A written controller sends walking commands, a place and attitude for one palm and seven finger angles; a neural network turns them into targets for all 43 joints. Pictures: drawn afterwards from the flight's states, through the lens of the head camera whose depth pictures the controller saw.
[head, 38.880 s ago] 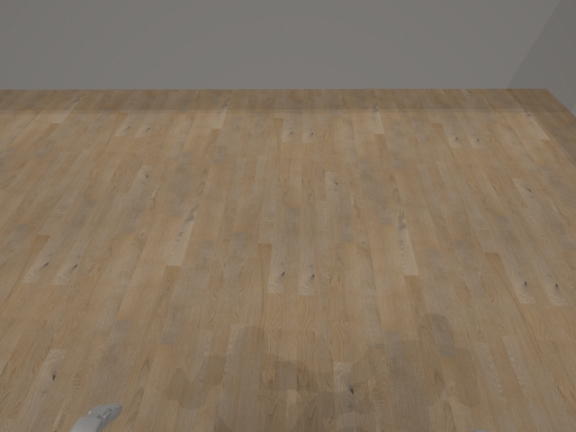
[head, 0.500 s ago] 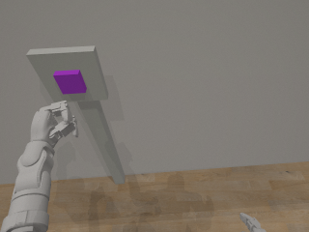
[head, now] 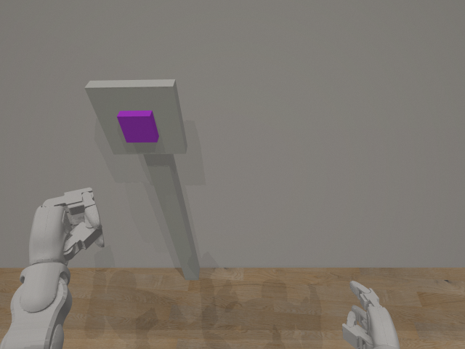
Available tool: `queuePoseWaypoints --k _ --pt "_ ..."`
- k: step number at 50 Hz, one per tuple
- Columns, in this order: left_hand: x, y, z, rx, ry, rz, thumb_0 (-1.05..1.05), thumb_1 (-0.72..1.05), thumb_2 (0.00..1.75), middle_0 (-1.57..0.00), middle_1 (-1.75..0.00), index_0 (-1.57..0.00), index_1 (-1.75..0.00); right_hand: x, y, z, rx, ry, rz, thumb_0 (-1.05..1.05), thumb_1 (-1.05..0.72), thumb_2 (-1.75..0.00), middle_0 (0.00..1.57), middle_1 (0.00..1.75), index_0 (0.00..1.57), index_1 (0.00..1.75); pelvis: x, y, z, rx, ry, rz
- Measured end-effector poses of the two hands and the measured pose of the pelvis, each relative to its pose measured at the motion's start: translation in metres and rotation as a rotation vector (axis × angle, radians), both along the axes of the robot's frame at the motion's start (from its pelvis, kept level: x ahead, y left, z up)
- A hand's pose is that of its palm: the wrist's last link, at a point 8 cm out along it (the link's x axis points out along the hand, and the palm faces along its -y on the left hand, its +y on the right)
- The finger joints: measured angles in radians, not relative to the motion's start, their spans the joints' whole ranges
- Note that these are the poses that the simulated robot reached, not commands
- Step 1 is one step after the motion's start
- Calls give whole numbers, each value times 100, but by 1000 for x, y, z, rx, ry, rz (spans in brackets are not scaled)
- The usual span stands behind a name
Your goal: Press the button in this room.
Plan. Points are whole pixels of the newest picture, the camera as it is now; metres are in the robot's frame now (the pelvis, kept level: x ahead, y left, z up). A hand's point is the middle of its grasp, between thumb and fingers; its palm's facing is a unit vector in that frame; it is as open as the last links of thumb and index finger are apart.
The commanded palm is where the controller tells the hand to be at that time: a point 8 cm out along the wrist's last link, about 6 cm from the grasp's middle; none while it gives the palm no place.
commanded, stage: draw the hand back to the body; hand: left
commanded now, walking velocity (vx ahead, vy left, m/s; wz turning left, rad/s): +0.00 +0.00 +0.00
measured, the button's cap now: (139, 126) +0.52 +0.26 +0.11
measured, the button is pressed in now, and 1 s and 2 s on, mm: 0 0 0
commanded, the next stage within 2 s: step back with the hand held close in 0.74 s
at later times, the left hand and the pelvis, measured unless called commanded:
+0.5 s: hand (58, 247) +0.19 +0.24 +0.17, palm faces +0.39 -0.83 -0.39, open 3.1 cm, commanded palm +0.15 +0.28 +0.18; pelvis +0.02 +0.00 +0.01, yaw +0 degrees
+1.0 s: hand (59, 235) +0.21 +0.25 +0.17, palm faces +0.38 -0.82 -0.43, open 3.1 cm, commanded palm +0.15 +0.28 +0.18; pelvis +0.02 +0.00 +0.01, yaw +0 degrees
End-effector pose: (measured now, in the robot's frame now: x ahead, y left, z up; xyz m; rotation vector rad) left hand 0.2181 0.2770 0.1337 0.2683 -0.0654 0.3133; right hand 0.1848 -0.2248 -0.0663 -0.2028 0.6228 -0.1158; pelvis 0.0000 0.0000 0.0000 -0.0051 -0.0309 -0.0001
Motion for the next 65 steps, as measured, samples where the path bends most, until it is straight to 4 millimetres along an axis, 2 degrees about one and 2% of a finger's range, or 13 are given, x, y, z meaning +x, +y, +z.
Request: queuePoseWaypoints --k 12,27,37,45,49,55,59,65 --pt "-31 5 30 94 -59 59 1 89 90 -130 -150 -130 -150 3 15 -4 19 38 35 2 -91 -90 20 30 20 30 9 5 6 4 -43 -5" --pt "-68 5 51 191 -56 83 1 89 90 -131 -150 -130 -150 18 12 0 10 22 41 2 -91 -90 20 30 20 30 20 4 7 2 -46 -4" --pt "-61 5 37 141 -27 107 1 89 90 -131 -150 -130 -150 25 12 2 -5 24 52 2 -91 -90 20 30 20 30 21 1 7 2 -44 0" --pt "-55 0 49 175 -64 70 1 89 90 -131 -150 -130 -150 24 11 2 2 26 43 2 -91 -90 20 30 20 30 24 1 7 0 -39 -3" --pt "-50 8 55 229 -73 62 1 88 90 -131 -150 -130 -150 20 9 0 -2 69 31 2 -91 -90 20 30 20 30 20 2 7 -10 -4 2" --pt "-49 8 37 223 28 -1 1 89 90 -130 -150 -130 -150 3 2 -2 -16 126 -25 2 -91 -90 20 30 20 30 9 11 6 -11 35 -13" --pt "-58 9 36 237 48 -49 1 89 90 -130 -150 -130 -150 -12 1 -1 -31 150 -58 2 -91 -90 20 30 20 30 -1 16 5 -12 46 -17" --pt "-80 24 45 282 -18 -50 1 88 90 -130 -150 -130 -150 -34 9 3 -48 146 -66 2 -91 -90 20 30 20 30 -22 24 2 -20 44 -14"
